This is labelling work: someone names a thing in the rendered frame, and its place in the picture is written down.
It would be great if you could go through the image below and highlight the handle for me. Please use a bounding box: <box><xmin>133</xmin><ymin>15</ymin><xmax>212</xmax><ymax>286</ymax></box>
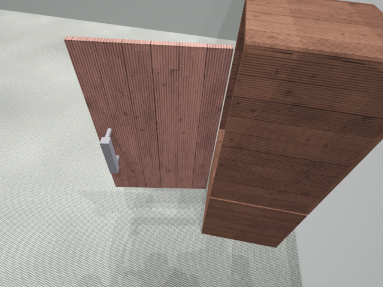
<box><xmin>100</xmin><ymin>129</ymin><xmax>119</xmax><ymax>173</ymax></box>

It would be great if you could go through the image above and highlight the cupboard door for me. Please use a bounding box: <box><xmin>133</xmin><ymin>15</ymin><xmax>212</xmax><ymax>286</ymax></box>
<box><xmin>64</xmin><ymin>36</ymin><xmax>234</xmax><ymax>189</ymax></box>

